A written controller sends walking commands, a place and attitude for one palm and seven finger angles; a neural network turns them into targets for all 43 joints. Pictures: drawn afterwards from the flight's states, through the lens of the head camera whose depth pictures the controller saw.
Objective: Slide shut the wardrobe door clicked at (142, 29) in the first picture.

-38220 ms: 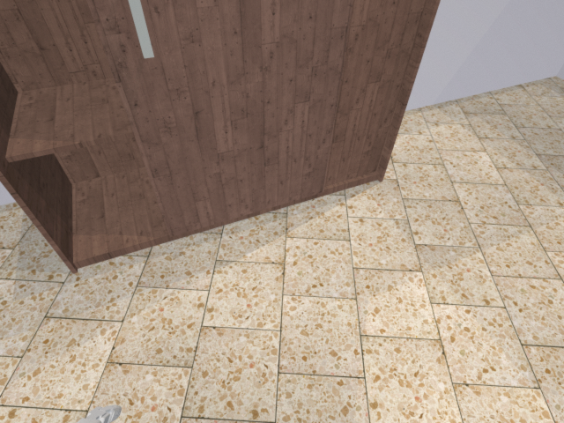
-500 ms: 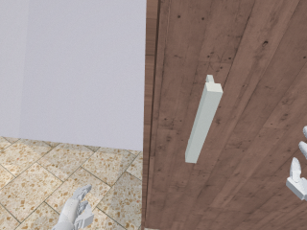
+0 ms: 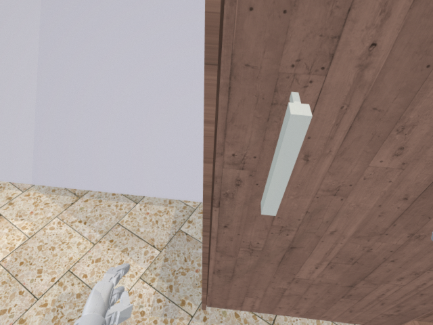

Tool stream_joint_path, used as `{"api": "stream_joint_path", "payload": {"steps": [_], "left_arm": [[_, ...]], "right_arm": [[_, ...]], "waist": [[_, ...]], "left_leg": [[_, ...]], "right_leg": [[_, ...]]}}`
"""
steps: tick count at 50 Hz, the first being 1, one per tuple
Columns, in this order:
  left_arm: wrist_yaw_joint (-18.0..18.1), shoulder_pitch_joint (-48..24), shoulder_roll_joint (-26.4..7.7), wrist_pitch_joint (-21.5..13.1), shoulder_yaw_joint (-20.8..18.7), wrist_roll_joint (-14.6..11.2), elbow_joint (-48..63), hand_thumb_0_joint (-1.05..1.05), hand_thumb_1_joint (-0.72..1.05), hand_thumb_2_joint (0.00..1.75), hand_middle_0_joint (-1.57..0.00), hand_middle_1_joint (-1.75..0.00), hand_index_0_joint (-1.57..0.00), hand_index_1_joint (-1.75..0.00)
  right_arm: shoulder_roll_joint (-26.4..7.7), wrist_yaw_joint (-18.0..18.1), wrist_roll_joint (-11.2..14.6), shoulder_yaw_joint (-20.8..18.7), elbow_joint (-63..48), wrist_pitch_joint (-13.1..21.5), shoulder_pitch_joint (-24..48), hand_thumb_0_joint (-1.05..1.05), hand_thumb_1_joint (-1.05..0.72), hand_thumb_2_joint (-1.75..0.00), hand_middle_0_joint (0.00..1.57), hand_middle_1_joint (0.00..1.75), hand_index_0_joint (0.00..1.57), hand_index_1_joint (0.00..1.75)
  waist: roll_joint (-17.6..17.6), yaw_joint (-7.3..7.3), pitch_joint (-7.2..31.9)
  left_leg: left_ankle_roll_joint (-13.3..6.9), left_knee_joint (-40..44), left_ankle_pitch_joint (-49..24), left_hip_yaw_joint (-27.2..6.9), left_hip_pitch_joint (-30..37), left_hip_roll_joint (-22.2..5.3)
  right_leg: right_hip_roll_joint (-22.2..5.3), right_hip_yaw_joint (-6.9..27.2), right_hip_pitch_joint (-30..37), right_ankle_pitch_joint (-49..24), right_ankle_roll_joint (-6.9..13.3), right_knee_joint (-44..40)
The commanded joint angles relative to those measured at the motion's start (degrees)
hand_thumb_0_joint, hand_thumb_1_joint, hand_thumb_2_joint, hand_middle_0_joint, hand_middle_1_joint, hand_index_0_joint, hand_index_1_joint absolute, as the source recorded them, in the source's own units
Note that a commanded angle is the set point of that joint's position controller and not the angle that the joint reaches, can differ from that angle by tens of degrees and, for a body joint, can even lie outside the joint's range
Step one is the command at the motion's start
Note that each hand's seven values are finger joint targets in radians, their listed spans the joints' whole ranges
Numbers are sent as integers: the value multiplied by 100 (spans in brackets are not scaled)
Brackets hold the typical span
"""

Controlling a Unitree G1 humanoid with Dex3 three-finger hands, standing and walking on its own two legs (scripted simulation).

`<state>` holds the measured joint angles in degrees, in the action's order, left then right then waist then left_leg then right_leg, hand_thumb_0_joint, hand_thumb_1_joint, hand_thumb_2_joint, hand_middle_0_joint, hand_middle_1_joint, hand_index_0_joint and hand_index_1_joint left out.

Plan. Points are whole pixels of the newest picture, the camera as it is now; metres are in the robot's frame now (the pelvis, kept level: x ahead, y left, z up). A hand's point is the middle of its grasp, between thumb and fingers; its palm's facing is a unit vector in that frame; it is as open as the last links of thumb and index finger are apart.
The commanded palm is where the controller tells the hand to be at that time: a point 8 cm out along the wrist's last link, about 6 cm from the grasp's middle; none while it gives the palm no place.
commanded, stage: step back with the hand held close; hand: right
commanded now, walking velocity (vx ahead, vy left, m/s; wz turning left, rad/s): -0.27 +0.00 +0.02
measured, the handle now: (280, 159) +0.33 -0.09 +0.19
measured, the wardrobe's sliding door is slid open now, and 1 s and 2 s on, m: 0.00 0.00 0.00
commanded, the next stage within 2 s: stop stepping back and stand still in 1.08 s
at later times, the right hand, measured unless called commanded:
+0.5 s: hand out of the picture +0.15 -0.29 +0.16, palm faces +0.41 +0.79 -0.46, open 7.4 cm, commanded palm +0.10 -0.32 +0.18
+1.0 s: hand out of the picture +0.09 -0.34 +0.17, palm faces +0.35 +0.84 -0.41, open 7.4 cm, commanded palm +0.03 -0.37 +0.18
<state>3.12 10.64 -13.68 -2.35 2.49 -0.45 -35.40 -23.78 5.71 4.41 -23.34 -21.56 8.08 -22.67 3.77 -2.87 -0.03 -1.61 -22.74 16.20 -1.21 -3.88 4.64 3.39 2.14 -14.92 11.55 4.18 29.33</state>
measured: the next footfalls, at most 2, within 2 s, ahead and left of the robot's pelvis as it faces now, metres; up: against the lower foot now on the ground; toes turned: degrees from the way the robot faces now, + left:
right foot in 0.64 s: +0.03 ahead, -0.10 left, +0.00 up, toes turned +3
left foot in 1.10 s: -0.21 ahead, +0.05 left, +0.00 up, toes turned +4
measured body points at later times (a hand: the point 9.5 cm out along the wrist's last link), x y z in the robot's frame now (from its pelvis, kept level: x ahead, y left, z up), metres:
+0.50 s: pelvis -0.05 -0.03 -0.01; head -0.05 -0.03 +0.44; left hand +0.13 +0.22 -0.08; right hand +0.12 -0.33 +0.19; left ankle -0.04 +0.11 -0.74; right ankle +0.04 -0.07 -0.74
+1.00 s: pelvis -0.13 -0.08 +0.01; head -0.12 -0.13 +0.45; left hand +0.05 +0.14 -0.06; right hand +0.06 -0.39 +0.19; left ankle -0.23 +0.07 -0.70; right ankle -0.01 -0.11 -0.74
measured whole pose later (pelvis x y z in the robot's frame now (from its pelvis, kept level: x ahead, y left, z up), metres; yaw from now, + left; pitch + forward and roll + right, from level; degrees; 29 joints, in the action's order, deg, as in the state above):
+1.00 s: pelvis -0.13 -0.08 +0.01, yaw +3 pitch +4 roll +6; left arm 3.0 10.2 -8.7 -4.5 1.5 1.7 -35.1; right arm -26.6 6.9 3.8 -23.9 -31.1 10.2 -30.6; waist -0.1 -0.9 4.1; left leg -0.7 -36.1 27.2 0.0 -12.8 4.0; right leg 1.1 0.1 -23.5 -1.7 5.8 17.1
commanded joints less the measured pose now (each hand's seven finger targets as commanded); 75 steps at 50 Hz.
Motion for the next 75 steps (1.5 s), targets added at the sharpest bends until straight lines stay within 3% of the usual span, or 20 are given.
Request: {"api": "stream_joint_path", "payload": {"steps": [1,9,19,25,28,33,36,40,49,52,55,58,61,62,63,65,66,69,73,75], "left_arm": [[38,-596,-731,-160,-397,23,1048,0,90,90,-20,-30,-20,-30],[220,-621,-755,-45,-457,17,1310,0,90,90,-20,-30,-20,-30],[193,-427,-832,-281,-540,49,1252,0,90,90,-20,-30,-20,-30],[152,-375,-701,-202,-562,23,1079,0,90,90,-20,-30,-20,-30],[155,-326,-602,-228,-504,43,1067,0,90,90,-20,-30,-20,-30],[290,-531,-720,-429,-449,120,1213,0,90,90,-20,-30,-20,-30],[194,-295,-676,-558,-550,300,1061,0,90,90,-20,-30,-20,-30],[49,-73,-617,-575,-604,176,871,0,90,90,-20,-30,-20,-30],[101,-365,-547,-404,-545,265,786,0,90,90,-20,-30,-20,-30],[66,-354,-523,-305,-518,262,752,0,90,90,-20,-30,-20,-30],[62,-504,-433,-330,-464,188,774,0,90,90,-20,-30,-20,-30],[97,-694,-476,-423,-487,44,836,0,90,90,-20,-30,-20,-30],[293,-694,-633,-313,-296,15,790,0,90,90,-20,-30,-20,-30],[251,-593,-832,-411,-416,53,809,0,90,90,-20,-30,-20,-30],[190,-366,-677,-504,-473,131,756,0,90,90,-20,-30,-20,-30],[121,-300,-633,-599,-507,-3,747,0,90,90,-20,-30,-20,-30],[69,-350,-565,-619,-507,46,924,0,90,90,-20,-30,-20,-30],[-46,-433,-526,-651,-526,94,998,0,90,90,-20,-30,-20,-30],[-56,-362,-463,-492,-456,183,862,0,90,90,-20,-30,-20,-30],[13,-158,-470,-348,-593,121,679,0,90,90,-20,-30,-20,-30]], "right_arm": [[-596,12,-81,-197,-948,360,-417,0,-90,-90,20,30,20,30],[-1569,170,-91,-1047,-2034,529,-360,0,-90,-90,20,30,20,30],[-980,142,-157,-828,-1553,539,-792,0,-90,-90,20,30,20,30],[-966,245,-137,-493,-1558,553,-283,0,-90,-90,20,30,20,30],[-1150,347,-184,-566,-1822,579,-10,0,-90,-90,20,30,20,30],[-1409,378,-265,-974,-2668,764,22,0,-90,-90,20,30,20,30],[-1349,297,-261,-1043,-2771,814,-152,0,-90,-90,20,30,20,30],[-970,271,-160,-799,-2256,707,-917,0,-90,-90,20,30,20,30],[-1254,222,-19,-776,-2148,515,-661,0,-90,-90,20,30,20,30],[-1426,179,33,-822,-2429,636,-567,0,-90,-90,20,30,20,30],[-1659,241,57,-900,-2619,842,-315,0,-90,-90,20,30,20,30],[-1279,103,-106,-675,-2056,739,178,0,-90,-90,20,30,20,30],[-1195,117,-83,-616,-1437,541,344,0,-90,-90,20,30,20,30],[-1086,159,-110,-582,-1484,558,371,0,-90,-90,20,30,20,30],[-1072,213,-192,-548,-1603,603,541,0,-90,-90,20,30,20,30],[-1061,255,-154,-678,-1528,633,142,0,-90,-90,20,30,20,30],[-1256,242,-137,-802,-2228,574,70,0,-90,-90,20,30,20,30],[-1411,253,-149,-991,-3212,612,-668,0,-90,-90,20,30,20,30],[-1215,260,-254,-886,-2536,482,-1465,0,-90,-90,20,30,20,30],[-1155,220,-258,-821,-2118,359,-960,0,-90,-90,20,30,20,30]], "waist": [[-40,120,515],[-119,86,1049],[241,134,729],[-1197,300,190],[-1313,357,288],[1495,139,774],[1108,154,1167],[343,167,1329],[900,174,1446],[520,153,1604],[-1329,188,1018],[-1970,268,54],[448,404,-83],[1896,300,215],[2074,264,535],[763,267,673],[849,246,922],[783,143,1232],[853,16,836],[-1537,178,406]], "left_leg": [[230,399,-1379,-513,-1211,-862],[188,-273,-1126,-314,-750,-568],[153,-920,-574,-422,-174,-384],[-644,1103,1541,-1607,-2921,-1682],[-764,807,82,-1422,-2649,-2053],[172,-1826,-467,-86,-822,-228],[175,-3253,1115,-279,-1067,-68],[217,-2486,1142,-62,-1928,-109],[-24,-759,1070,328,-693,61],[-297,629,299,141,-465,-324],[-1105,1645,-783,-1400,-2832,-2634],[-907,492,-2980,-419,-2052,-2325],[-45,-1448,-1909,324,-1618,-955],[104,-2376,215,308,-1886,-351],[64,-2945,1679,-195,-1892,-160],[112,-3094,1361,-302,-1659,-22],[115,-3006,1289,-134,-1518,-24],[29,-2478,956,368,-550,234],[-308,-245,1164,722,1017,154],[-1088,1286,1461,-1448,-1017,-1813]], "right_leg": [[-665,527,1030,-1208,13,-175],[-941,830,415,-1279,71,-631],[-1177,1242,-1191,1036,228,-1221],[-339,466,173,980,-297,1258],[-302,262,-9,694,-306,1881],[-1464,1519,-824,-1373,189,-1040],[-1906,2128,-544,-1338,328,-1425],[-1658,1437,936,-2561,328,-979],[-1328,1032,248,567,-608,-2376],[-993,492,407,363,-952,-1485],[-46,179,733,1116,-697,2831],[-414,484,-892,1481,-487,3169],[-399,98,-112,-1081,-428,-683],[-1348,1449,123,-2143,-205,-1132],[-1768,2294,71,-1171,36,-1433],[-1782,2530,-336,2499,360,-2062],[-1566,2745,-385,3048,-117,-2446],[-1224,1719,-661,2938,-806,-2679],[-619,440,-1855,2594,-747,-1476],[70,-377,-1389,1542,-549,2966]]}}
